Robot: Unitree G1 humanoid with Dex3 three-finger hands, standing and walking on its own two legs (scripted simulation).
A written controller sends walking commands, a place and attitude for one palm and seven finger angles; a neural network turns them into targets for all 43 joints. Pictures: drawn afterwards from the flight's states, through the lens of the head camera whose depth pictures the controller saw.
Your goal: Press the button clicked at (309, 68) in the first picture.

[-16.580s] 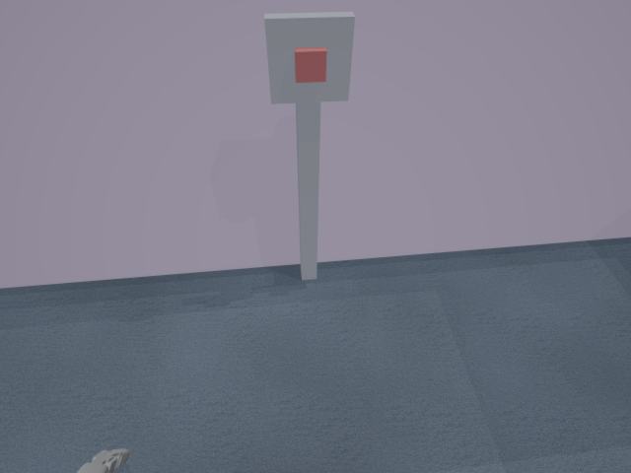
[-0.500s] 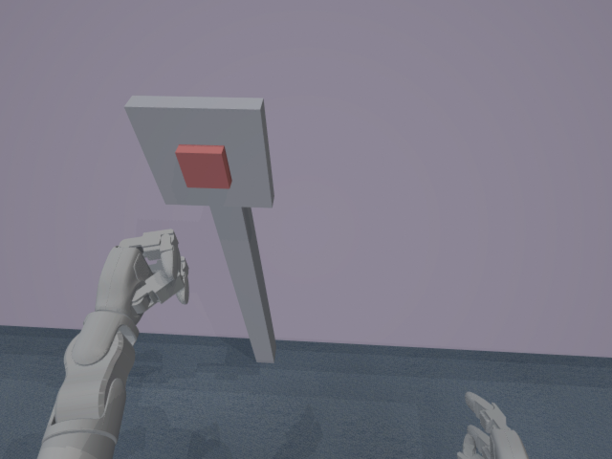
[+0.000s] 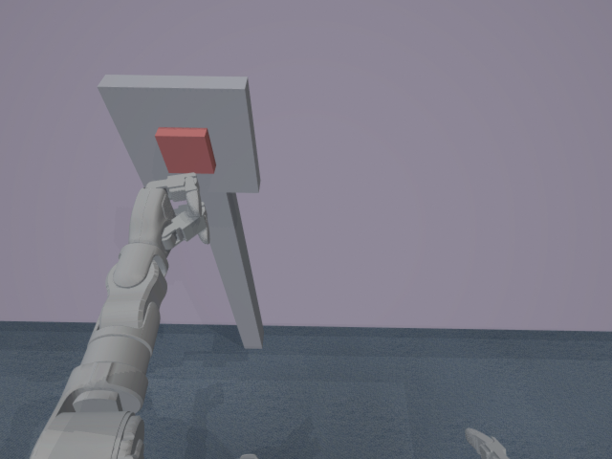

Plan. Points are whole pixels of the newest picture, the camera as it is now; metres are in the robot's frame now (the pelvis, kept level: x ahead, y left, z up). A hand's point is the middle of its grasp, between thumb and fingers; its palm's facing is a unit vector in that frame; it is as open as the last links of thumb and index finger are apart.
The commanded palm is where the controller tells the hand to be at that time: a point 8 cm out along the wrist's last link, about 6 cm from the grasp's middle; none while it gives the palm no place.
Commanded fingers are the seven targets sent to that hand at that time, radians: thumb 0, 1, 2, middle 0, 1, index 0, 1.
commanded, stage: aim a knuckle at the button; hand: left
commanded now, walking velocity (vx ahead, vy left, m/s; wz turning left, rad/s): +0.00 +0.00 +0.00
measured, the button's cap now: (187, 149) +0.51 +0.18 +0.12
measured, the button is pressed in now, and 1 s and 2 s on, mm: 0 0 12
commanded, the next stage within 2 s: press the button with the knuckle in 1.04 s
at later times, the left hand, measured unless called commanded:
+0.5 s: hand (200, 219) +0.40 +0.15 +0.10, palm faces -0.02 -1.00 -0.01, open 3.1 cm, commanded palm +0.38 +0.20 +0.10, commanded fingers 0.00 0.90 0.90 -1.30 -1.50 -1.30 -1.50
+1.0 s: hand (202, 218) +0.41 +0.15 +0.09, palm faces -0.02 -1.00 -0.01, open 3.1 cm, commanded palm +0.39 +0.20 +0.10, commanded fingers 0.00 0.90 0.90 -1.30 -1.50 -1.30 -1.50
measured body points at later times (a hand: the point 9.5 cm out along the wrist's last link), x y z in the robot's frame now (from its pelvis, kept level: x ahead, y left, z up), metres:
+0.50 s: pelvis +0.01 +0.00 +0.00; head +0.03 -0.01 +0.45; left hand +0.39 +0.20 +0.10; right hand +0.09 -0.26 -0.12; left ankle +0.05 +0.11 -0.71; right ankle -0.03 -0.10 -0.71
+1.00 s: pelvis +0.00 +0.00 +0.00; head +0.04 +0.00 +0.44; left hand +0.41 +0.20 +0.09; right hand +0.08 -0.26 -0.12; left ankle +0.05 +0.11 -0.71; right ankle -0.03 -0.10 -0.71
